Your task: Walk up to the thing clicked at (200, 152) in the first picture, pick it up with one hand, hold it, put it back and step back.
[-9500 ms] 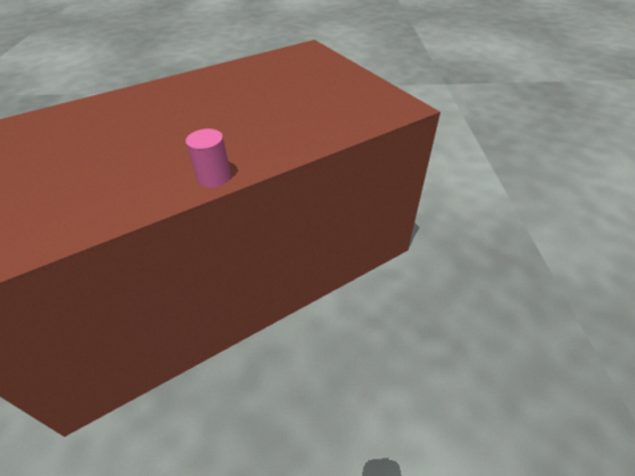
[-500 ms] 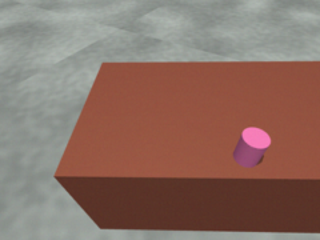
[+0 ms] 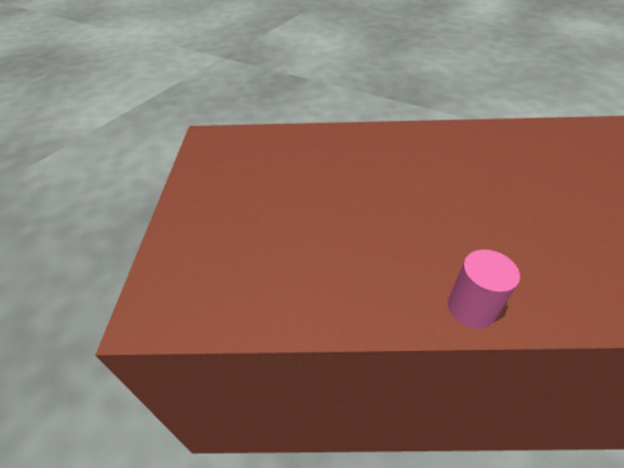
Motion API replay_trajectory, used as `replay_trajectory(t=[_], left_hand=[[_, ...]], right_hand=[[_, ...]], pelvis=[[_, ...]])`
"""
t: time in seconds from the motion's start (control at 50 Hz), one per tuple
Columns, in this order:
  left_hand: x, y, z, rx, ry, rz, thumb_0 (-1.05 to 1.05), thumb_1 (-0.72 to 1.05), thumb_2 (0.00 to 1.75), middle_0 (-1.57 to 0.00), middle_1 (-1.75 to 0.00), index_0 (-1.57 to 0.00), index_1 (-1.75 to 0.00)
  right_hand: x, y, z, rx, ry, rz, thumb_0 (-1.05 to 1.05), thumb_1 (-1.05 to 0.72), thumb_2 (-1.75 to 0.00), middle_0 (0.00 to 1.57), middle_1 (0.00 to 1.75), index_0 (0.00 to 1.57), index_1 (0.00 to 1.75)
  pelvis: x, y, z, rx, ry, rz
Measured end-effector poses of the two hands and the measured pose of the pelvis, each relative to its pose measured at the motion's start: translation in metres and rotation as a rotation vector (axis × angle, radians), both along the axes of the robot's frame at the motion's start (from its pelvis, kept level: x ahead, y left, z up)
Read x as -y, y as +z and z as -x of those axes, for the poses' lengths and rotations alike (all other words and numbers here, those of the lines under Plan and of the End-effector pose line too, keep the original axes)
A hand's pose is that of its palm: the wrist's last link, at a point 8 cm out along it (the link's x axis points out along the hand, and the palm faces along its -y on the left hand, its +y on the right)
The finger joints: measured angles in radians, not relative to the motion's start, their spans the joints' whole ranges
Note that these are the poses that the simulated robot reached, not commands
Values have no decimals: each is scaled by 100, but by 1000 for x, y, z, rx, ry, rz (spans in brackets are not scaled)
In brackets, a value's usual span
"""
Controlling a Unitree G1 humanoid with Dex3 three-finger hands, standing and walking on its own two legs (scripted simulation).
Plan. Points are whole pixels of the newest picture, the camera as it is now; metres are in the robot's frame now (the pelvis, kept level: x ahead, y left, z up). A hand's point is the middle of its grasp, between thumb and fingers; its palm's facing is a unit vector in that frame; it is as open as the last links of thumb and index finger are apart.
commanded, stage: walk up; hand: right
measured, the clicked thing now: (481, 289) +0.42 -0.27 -0.07
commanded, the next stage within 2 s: stand in 0.02 s
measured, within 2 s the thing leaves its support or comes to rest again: neither
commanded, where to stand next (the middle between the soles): +0.04 +0.02 m, yaw -1 degrees
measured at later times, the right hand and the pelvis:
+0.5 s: hand out of the picture +0.07 -0.26 -0.15, palm faces +0.00 +0.94 -0.34, open 7.4 cm; pelvis -0.01 -0.01 +0.00, yaw +0 degrees
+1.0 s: hand out of the picture +0.06 -0.27 -0.16, palm faces -0.01 +0.94 -0.34, open 7.4 cm; pelvis +0.00 -0.01 +0.00, yaw +0 degrees
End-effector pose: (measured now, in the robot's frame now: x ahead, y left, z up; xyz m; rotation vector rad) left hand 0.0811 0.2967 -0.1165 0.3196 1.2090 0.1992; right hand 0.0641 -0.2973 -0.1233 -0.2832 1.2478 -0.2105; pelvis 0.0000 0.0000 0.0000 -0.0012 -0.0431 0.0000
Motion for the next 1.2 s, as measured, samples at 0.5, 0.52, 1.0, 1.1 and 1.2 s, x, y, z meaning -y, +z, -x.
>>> replay_trajectory(t=[0.5,0.52,1.0,1.1,1.2], left_hand=[[5,0,9,4,-18,0,0,90,89,-20,-30,-20,-30],[5,0,10,1,-18,0,0,90,89,-20,-30,-20,-30],[7,0,10,-17,-22,-4,0,90,89,-20,-30,-20,-30],[7,-1,6,-14,-23,-1,0,90,89,-20,-30,-20,-30],[8,-1,3,-15,-26,-1,0,90,89,-20,-30,-20,-30]], right_hand=[[11,6,-1,28,13,17,1,-90,-89,20,30,20,30],[11,6,1,25,14,16,1,-90,-89,20,30,20,30],[13,2,10,-15,9,13,1,-90,-89,20,30,20,30],[13,3,6,-10,14,15,1,-90,-89,20,30,20,30],[13,3,2,-6,16,18,1,-90,-89,20,30,20,30]], pelvis=[[7,1,5,11,0,-3],[8,0,5,10,0,-3],[10,0,1,1,-3,-4],[10,0,-1,-2,-3,-4],[10,0,-3,-4,-5,-3]])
